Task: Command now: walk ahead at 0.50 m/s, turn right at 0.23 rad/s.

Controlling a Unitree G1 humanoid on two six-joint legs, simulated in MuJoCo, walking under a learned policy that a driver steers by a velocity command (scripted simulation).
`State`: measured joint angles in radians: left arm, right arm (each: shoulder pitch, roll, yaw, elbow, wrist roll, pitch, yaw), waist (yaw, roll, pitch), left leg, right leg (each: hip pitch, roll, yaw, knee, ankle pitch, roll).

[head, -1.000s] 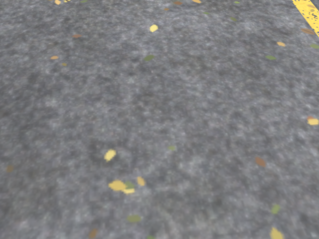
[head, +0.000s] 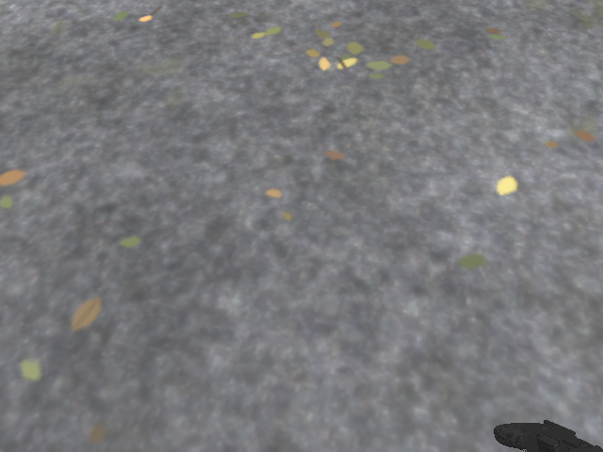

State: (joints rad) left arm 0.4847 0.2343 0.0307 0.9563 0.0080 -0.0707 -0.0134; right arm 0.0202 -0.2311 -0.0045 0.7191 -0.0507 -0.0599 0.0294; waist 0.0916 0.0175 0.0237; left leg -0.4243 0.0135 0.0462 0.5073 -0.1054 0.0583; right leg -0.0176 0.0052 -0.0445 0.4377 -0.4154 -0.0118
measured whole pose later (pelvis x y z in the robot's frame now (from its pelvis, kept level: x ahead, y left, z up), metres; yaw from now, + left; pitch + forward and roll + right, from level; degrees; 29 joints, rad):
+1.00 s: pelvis +0.24 -0.01 +0.01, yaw -24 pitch +1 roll -1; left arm 0.23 0.25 0.06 0.81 0.02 0.01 0.00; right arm 0.38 -0.24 -0.03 0.87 -0.03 -0.01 0.00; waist -0.03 -0.03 -0.07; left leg -0.20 -0.03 0.00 0.45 -0.27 0.07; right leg -0.35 0.08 0.01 0.58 -0.31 -0.07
